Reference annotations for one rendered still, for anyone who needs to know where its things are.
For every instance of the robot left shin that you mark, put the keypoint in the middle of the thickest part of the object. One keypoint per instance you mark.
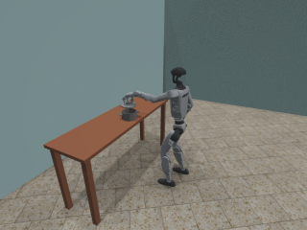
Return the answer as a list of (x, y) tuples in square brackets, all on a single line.
[(166, 167)]

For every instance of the left robot forearm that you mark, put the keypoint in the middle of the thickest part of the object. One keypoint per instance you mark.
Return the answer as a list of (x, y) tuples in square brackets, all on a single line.
[(142, 95)]

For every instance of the table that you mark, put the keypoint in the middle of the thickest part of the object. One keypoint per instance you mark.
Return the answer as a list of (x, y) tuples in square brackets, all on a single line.
[(84, 142)]

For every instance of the robot left upper arm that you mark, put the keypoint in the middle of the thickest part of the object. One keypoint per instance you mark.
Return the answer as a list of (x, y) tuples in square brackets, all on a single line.
[(169, 95)]

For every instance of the lid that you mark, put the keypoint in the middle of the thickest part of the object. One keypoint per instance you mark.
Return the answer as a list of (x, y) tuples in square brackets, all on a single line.
[(131, 105)]

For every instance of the right robot thigh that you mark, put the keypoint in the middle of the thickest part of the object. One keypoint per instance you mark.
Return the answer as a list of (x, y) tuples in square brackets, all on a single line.
[(176, 147)]

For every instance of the left robot hand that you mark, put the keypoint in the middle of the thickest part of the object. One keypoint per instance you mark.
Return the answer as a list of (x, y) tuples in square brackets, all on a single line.
[(127, 96)]

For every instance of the pot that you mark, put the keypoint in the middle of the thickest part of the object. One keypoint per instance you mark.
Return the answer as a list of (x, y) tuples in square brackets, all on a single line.
[(129, 114)]

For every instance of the robot right upper arm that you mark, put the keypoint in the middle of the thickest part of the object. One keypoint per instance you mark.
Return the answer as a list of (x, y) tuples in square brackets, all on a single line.
[(190, 101)]

